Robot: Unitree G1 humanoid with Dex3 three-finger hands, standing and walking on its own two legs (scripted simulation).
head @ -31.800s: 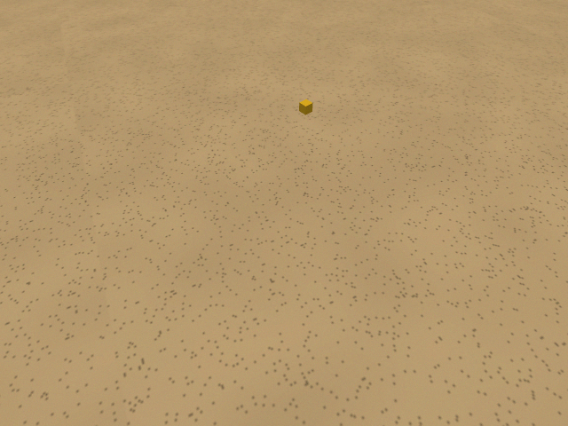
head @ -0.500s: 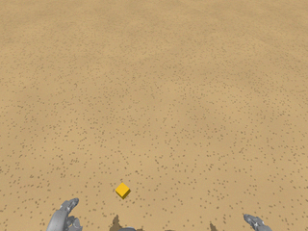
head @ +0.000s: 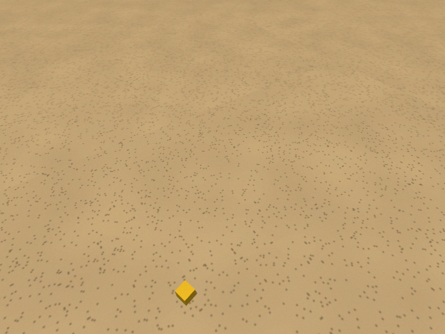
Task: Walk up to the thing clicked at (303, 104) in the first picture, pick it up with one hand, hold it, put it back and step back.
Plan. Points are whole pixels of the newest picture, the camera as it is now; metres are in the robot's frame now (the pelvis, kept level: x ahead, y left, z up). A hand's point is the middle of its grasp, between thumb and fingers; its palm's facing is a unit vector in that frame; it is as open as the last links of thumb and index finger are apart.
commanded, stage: stand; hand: left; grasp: from above
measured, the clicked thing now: (185, 292) +0.45 +0.21 -0.74
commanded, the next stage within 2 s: step back in 1.82 s
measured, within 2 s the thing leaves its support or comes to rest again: neither
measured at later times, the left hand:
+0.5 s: hand out of the picture +0.04 +0.23 -0.16, palm faces +0.01 -0.94 -0.34, open 7.4 cm
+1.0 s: hand out of the picture +0.09 +0.23 -0.15, palm faces +0.00 -0.94 -0.33, open 7.4 cm
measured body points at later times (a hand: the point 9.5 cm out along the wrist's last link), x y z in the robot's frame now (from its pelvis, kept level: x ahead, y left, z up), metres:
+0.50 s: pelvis +0.00 -0.01 +0.01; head +0.00 -0.02 +0.45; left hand +0.04 +0.28 -0.13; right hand +0.06 -0.31 -0.14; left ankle +0.04 +0.12 -0.74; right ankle +0.01 -0.14 -0.74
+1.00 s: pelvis +0.02 -0.01 +0.01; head +0.02 -0.01 +0.46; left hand +0.09 +0.28 -0.13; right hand +0.09 -0.30 -0.13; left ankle +0.04 +0.12 -0.74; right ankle +0.01 -0.14 -0.74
